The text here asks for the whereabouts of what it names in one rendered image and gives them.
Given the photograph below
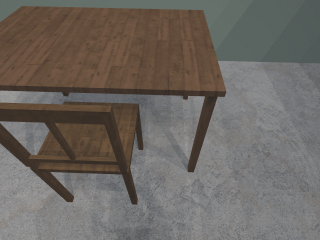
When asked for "table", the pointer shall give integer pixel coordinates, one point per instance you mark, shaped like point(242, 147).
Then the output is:
point(132, 51)

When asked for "chair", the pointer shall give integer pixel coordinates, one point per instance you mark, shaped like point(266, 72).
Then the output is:
point(83, 137)

